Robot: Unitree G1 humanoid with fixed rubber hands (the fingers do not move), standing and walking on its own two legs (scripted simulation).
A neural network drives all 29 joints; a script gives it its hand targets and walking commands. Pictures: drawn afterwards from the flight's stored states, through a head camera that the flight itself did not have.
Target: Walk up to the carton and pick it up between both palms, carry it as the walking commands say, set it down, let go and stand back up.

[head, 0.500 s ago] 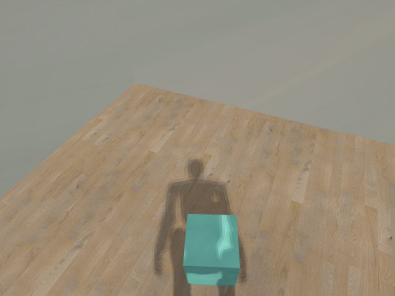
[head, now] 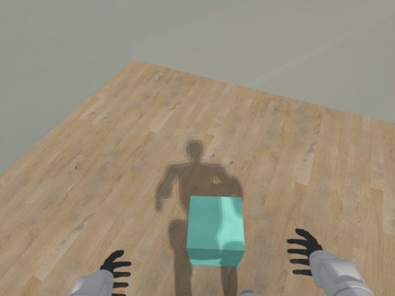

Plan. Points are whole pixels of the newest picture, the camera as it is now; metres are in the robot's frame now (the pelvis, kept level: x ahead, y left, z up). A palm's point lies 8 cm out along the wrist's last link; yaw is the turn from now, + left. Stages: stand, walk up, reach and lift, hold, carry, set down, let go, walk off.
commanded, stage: reach and lift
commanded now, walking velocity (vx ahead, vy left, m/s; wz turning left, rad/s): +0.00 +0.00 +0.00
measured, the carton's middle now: (215, 232) +0.46 -0.04 -0.60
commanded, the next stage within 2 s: none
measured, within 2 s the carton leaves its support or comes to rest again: neither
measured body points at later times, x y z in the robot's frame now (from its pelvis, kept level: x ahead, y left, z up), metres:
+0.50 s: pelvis -0.03 +0.00 -0.03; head +0.06 -0.04 +0.41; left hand +0.22 +0.18 -0.11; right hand +0.20 -0.23 -0.14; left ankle -0.05 +0.09 -0.71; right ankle +0.08 -0.10 -0.70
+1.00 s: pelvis -0.12 -0.05 -0.06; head +0.11 -0.09 +0.32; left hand +0.37 +0.16 -0.10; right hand +0.34 -0.23 -0.15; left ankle -0.05 +0.09 -0.70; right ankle +0.07 -0.11 -0.70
